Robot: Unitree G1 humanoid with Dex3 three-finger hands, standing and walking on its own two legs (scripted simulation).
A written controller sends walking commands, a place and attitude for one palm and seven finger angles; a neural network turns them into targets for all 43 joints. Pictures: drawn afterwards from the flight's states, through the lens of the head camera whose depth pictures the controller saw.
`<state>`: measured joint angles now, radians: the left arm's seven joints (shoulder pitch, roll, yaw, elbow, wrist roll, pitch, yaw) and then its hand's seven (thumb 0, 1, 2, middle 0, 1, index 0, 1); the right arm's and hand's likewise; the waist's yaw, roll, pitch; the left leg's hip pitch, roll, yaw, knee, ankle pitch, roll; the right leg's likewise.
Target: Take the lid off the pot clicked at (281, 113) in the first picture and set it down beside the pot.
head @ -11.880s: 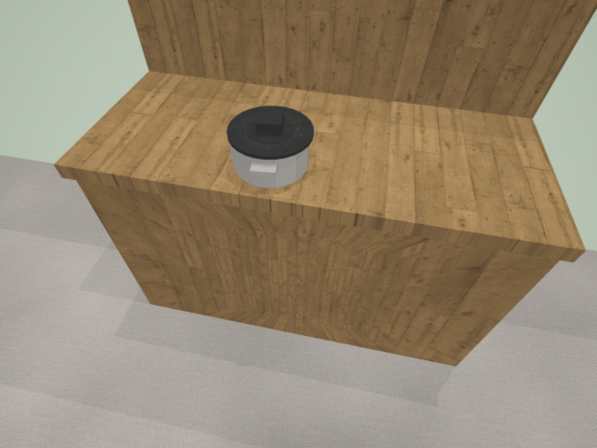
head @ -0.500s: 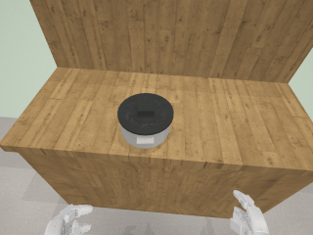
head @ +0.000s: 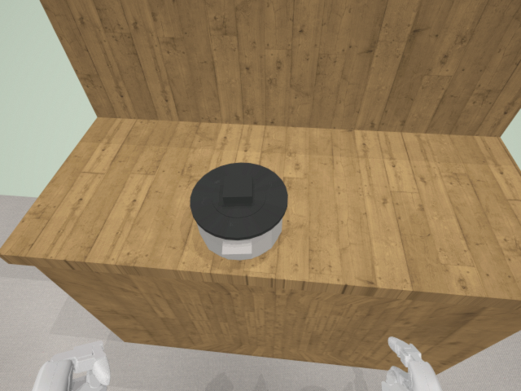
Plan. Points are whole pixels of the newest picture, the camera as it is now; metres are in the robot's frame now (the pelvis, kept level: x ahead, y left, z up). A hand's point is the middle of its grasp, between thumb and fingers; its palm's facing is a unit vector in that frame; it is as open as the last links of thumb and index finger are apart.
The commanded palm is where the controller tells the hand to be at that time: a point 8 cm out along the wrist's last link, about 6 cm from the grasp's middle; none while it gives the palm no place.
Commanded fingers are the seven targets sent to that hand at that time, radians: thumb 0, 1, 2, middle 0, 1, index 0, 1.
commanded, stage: raise the hand higher, near the body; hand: left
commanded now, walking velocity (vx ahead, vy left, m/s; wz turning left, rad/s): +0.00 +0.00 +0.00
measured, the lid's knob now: (238, 189) +0.44 +0.09 +0.04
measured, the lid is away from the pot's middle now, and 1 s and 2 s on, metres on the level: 0.00 0.00 0.00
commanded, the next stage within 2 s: reach forward and open the fingers in 0.62 s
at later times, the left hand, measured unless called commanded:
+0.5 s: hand (86, 350) +0.15 +0.24 +0.05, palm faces +0.24 -0.89 -0.39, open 3.1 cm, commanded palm +0.11 +0.28 +0.09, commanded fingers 0.00 0.90 0.90 -1.30 -1.50 -1.30 -1.50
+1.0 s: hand (49, 340) +0.16 +0.28 +0.08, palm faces -0.15 -0.10 -0.98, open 2.9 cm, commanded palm +0.15 +0.28 +0.14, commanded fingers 0.00 0.45 1.07 -1.12 -0.97 -1.12 -0.97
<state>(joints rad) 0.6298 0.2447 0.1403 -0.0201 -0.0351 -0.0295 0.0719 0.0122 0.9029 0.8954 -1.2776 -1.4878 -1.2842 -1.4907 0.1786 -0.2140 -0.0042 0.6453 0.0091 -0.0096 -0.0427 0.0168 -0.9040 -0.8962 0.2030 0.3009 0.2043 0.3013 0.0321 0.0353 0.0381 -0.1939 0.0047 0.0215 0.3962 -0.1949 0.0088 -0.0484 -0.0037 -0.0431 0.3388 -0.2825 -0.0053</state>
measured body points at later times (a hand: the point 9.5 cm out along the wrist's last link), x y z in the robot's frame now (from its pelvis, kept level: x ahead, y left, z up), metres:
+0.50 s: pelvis +0.00 +0.01 +0.00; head +0.02 +0.00 +0.45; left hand +0.14 +0.29 +0.07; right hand +0.22 -0.20 -0.08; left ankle +0.01 +0.12 -0.74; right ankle -0.06 -0.11 -0.74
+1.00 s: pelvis -0.03 +0.01 -0.02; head -0.01 -0.02 +0.43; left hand +0.16 +0.28 +0.13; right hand +0.17 -0.22 -0.12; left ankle +0.01 +0.12 -0.74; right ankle -0.06 -0.11 -0.74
